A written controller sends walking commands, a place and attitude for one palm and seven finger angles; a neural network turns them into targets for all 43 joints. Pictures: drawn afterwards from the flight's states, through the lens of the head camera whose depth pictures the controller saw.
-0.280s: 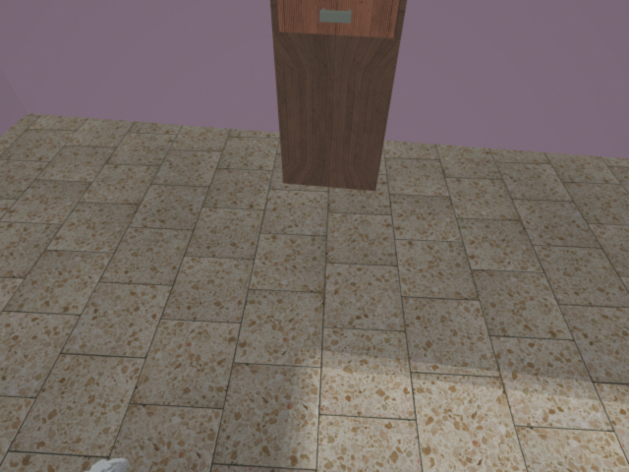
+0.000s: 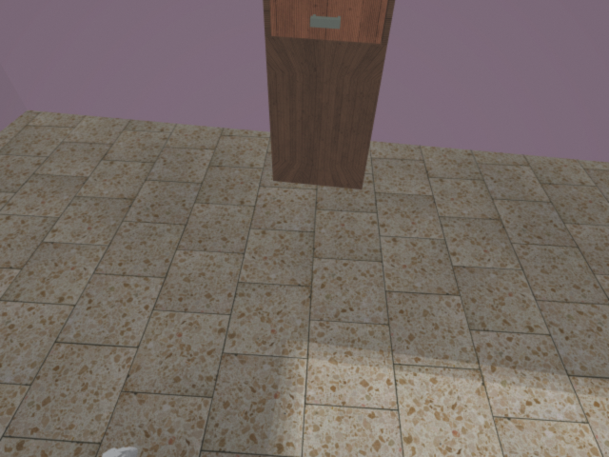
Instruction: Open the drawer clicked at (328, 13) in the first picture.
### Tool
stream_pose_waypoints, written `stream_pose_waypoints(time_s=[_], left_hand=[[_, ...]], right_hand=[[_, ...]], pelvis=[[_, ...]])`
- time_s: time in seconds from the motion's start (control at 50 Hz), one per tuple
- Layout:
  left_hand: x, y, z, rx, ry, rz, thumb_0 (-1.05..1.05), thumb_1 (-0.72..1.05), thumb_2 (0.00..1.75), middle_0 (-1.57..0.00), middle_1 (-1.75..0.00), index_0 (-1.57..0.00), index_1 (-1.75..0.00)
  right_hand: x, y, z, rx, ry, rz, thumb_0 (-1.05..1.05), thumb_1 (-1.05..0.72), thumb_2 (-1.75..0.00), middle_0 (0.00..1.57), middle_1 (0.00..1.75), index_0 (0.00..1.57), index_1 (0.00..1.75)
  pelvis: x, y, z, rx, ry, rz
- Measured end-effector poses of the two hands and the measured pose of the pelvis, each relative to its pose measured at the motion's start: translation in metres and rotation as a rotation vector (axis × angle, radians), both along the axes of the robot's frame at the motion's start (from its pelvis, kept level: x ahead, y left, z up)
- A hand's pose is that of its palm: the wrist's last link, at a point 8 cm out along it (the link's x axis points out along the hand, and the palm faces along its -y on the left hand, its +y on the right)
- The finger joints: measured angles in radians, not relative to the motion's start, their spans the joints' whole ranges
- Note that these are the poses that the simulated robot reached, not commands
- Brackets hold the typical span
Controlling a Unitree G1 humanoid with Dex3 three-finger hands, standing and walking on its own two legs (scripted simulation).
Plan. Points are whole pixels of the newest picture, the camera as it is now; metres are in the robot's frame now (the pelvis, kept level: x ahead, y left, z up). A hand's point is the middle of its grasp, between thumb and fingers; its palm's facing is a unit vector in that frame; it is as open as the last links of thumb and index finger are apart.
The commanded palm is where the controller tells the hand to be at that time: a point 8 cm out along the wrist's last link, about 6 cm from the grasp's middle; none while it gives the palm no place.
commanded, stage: stand and wait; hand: left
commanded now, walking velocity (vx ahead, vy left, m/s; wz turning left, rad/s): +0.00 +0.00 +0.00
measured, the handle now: (325, 20) +1.49 +0.02 +0.03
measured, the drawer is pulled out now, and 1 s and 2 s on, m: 0.00 0.00 0.00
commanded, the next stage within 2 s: look at it before walking up in 0.54 s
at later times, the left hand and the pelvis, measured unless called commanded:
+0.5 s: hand out of the picture +0.06 +0.25 -0.15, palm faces -0.01 -0.94 -0.34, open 7.4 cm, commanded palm none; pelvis -0.01 +0.00 +0.00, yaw +0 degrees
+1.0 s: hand out of the picture +0.05 +0.25 -0.15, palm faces -0.02 -0.95 -0.32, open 7.4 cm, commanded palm none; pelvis -0.01 +0.01 +0.01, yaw +0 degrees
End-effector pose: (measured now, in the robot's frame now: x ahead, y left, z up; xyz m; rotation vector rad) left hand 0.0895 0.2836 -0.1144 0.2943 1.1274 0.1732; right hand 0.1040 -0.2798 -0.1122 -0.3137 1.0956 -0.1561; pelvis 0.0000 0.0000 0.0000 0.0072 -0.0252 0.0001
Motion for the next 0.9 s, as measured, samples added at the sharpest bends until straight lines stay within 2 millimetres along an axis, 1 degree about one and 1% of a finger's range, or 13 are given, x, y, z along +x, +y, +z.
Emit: stream_pose_waypoints(time_s=[0.22, 0.36, 0.66, 0.9], left_hand=[[-0.026, 0.008, -0.004, 0.01, 0.074, 0.025, 0.01, 0.9, 0.9, -0.2, -0.3, -0.2, -0.3], [-0.035, 0.014, -0.003, 0.019, 0.093, 0.032, 0.01, 0.9, 0.9, -0.2, -0.3, -0.2, -0.3], [-0.035, 0.015, 0.0, 0.014, 0.07, 0.021, 0.01, 0.9, 0.9, -0.2, -0.3, -0.2, -0.3], [-0.042, 0.015, -0.003, 0.009, 0.099, 0.021, 0.01, 0.9, 0.9, -0.2, -0.3, -0.2, -0.3]], right_hand=[[-0.028, -0.01, -0.001, -0.023, 0.078, -0.03, 0.01, -0.9, -0.9, 0.21, 0.3, 0.2, 0.3], [-0.041, -0.012, -0.002, -0.028, 0.107, -0.044, 0.01, -0.9, -0.9, 0.21, 0.3, 0.2, 0.3], [-0.047, -0.005, -0.001, -0.015, 0.098, -0.042, 0.01, -0.9, -0.9, 0.21, 0.3, 0.2, 0.3], [-0.052, -0.003, -0.002, -0.013, 0.121, -0.046, 0.01, -0.9, -0.9, 0.21, 0.3, 0.2, 0.3]], pelvis=[[-0.004, 0.0, 0.002, -0.003, -0.003, -0.002], [-0.006, 0.002, 0.003, -0.003, -0.009, -0.004], [-0.014, 0.005, 0.005, -0.004, -0.013, -0.004], [-0.014, 0.007, 0.005, -0.004, -0.005, -0.005]])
